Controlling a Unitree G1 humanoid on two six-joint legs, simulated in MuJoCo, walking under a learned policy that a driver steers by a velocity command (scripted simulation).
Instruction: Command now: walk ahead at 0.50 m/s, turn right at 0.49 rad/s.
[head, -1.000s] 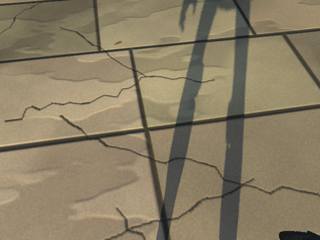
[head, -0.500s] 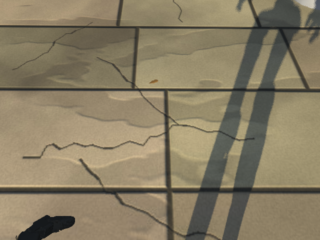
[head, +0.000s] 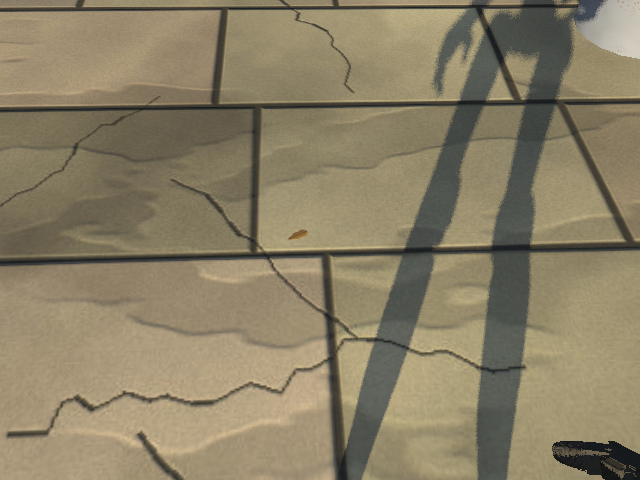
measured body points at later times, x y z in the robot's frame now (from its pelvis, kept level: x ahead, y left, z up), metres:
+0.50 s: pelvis +0.25 -0.08 -0.01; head +0.29 -0.10 +0.43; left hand +0.52 +0.11 -0.09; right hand +0.21 -0.38 -0.14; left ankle +0.12 +0.11 -0.64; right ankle +0.31 -0.17 -0.73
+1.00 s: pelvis +0.54 -0.13 -0.01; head +0.58 -0.14 +0.43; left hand +0.66 +0.14 -0.13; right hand +0.67 -0.43 -0.10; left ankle +0.67 -0.08 -0.73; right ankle +0.32 -0.18 -0.70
